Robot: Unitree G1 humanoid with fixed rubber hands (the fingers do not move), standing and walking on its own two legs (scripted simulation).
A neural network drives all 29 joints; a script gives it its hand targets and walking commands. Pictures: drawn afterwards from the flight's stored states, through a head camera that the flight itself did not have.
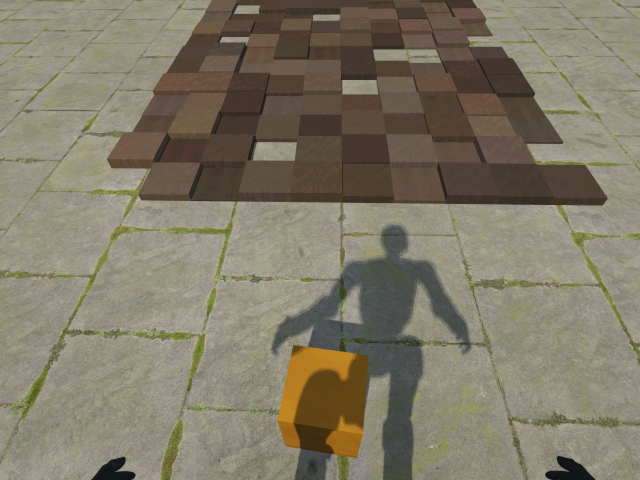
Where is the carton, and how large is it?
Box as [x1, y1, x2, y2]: [277, 345, 368, 457]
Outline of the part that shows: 293,345 277,420 285,445 356,457 362,435 368,355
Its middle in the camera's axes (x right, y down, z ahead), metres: +0.02 +0.47 +1.09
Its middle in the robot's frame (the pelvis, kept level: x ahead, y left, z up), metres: +0.42 +0.02 -0.66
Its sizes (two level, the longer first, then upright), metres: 0.210 0.200 0.250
